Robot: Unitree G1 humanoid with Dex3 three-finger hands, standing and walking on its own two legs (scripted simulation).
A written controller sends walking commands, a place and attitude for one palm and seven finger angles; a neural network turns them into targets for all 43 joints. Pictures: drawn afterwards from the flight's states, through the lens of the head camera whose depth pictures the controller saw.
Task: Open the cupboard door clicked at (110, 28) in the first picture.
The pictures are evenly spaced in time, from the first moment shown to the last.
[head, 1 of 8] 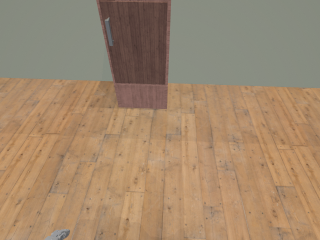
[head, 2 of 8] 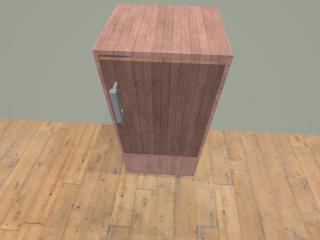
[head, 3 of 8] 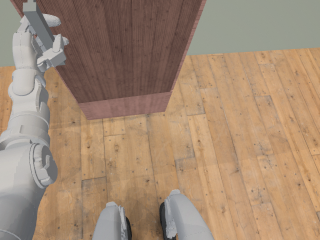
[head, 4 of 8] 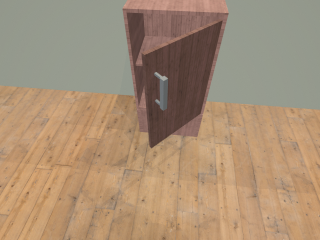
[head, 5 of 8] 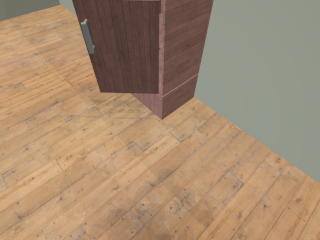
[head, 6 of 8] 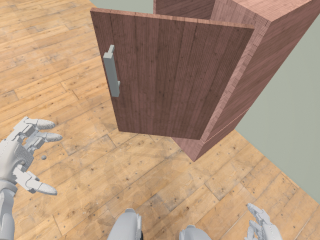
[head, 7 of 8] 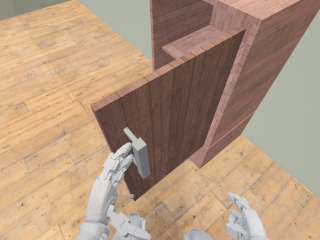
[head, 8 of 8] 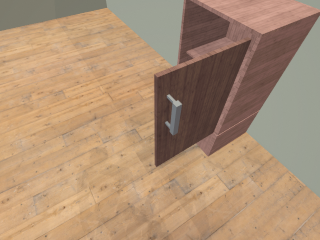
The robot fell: no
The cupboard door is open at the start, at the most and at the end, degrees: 0 91 91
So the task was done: yes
